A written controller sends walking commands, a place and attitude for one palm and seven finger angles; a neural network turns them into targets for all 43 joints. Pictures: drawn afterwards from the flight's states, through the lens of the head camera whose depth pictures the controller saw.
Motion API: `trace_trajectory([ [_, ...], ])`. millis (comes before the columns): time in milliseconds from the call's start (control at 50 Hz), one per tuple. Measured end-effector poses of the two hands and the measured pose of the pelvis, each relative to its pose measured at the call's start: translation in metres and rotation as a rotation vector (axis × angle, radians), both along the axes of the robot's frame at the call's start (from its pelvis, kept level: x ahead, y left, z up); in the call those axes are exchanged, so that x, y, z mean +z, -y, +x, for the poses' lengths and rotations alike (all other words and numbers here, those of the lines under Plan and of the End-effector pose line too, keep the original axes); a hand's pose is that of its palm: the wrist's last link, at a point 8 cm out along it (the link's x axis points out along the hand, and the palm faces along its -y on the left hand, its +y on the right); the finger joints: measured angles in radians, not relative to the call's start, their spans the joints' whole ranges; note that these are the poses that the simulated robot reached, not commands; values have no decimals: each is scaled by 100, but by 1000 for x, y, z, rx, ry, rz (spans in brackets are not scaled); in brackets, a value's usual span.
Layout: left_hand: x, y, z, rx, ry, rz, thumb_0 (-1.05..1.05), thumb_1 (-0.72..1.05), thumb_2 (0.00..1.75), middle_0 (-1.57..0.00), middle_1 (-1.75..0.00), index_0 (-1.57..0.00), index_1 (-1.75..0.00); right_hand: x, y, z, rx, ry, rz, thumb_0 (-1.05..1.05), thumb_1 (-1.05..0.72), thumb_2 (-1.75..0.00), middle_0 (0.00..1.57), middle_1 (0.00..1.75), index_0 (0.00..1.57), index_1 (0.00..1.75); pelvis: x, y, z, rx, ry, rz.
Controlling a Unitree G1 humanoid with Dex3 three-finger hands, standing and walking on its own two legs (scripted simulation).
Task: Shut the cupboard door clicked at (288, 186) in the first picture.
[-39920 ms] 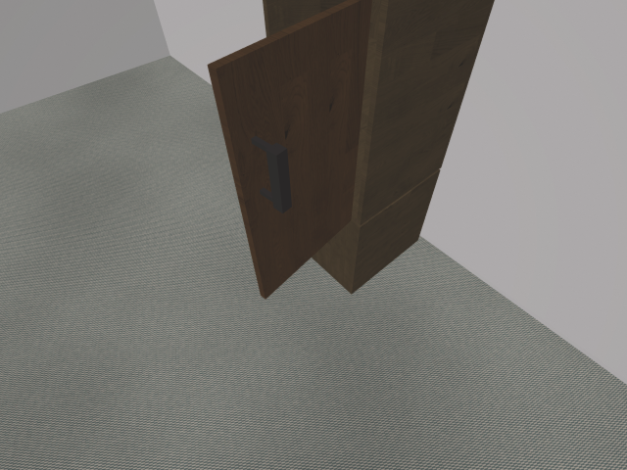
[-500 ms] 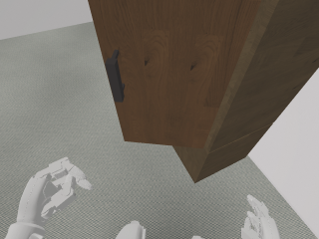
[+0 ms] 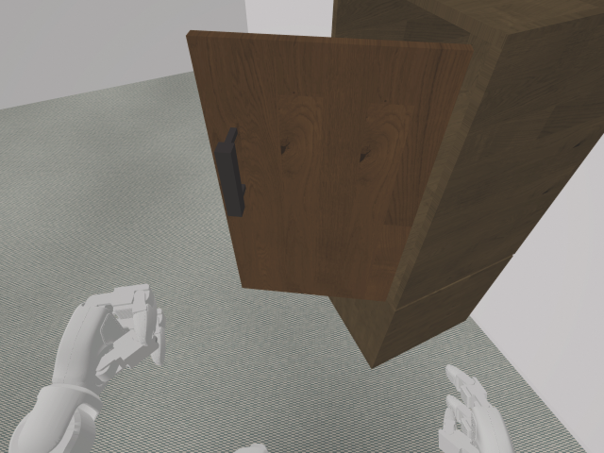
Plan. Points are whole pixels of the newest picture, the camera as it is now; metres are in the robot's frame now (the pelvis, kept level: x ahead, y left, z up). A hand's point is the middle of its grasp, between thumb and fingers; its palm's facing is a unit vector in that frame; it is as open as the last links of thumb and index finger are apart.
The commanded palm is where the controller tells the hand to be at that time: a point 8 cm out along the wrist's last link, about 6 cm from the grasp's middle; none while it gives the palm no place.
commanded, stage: raise the hand and make a fist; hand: left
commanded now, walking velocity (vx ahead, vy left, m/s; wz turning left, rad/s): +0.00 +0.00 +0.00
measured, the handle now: (234, 172) +0.50 +0.15 +0.10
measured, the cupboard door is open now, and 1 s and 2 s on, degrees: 58 58 58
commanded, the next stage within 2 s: bring the fist close to the handle in 0.44 s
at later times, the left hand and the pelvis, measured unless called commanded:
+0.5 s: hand (171, 330) +0.23 +0.17 +0.10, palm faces -0.03 -1.00 -0.05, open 3.1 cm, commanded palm +0.21 +0.22 +0.10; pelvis +0.01 -0.02 +0.01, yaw +0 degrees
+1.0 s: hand (195, 275) +0.30 +0.16 +0.10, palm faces -0.04 -1.00 -0.03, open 3.1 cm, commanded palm +0.28 +0.21 +0.10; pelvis +0.01 -0.02 +0.01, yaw -1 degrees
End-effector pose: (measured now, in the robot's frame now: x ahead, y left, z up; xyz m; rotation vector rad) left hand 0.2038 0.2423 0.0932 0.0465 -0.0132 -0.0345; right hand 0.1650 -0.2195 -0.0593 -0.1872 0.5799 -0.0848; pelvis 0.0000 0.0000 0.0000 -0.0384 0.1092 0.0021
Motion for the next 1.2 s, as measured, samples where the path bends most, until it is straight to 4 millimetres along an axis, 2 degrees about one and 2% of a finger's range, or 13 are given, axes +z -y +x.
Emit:
trace_trajectory([
  [120, 10, 5, 7, -7, 10, 4, 1, 90, 90, -129, -150, -130, -150, 0, 11, -7, -19, -16, -7, 1, -90, -90, 20, 30, 20, 30, 4, 3, 2, -2, 12, 8],
  [320, 6, 14, 8, 0, -14, 4, 1, 90, 90, -130, -150, -130, -150, 2, 28, -7, -42, -11, -18, 1, -90, -90, 20, 30, 20, 30, 7, 11, 4, -7, 14, 19],
  [640, 8, 23, 13, 3, 4, 6, 1, 90, 90, -130, -150, -130, -150, 0, 33, 1, -37, -5, -6, 1, -90, -90, 20, 30, 20, 30, 6, 18, 7, -4, 12, 25],
  [1020, 6, 29, 84, -6, 13, -21, 1, 90, 90, -130, -150, -130, -150, -7, 39, -17, -90, -103, -19, 1, -90, -90, 20, 30, 20, 30, 10, 15, 9, -22, 1, 31],
  [1200, 6, 43, 110, -21, 22, -32, 1, 90, 90, -130, -150, -130, -150, -13, 37, -24, -101, -157, -20, 1, -90, -90, 20, 30, 20, 30, 10, 10, 9, -26, -6, 30],
])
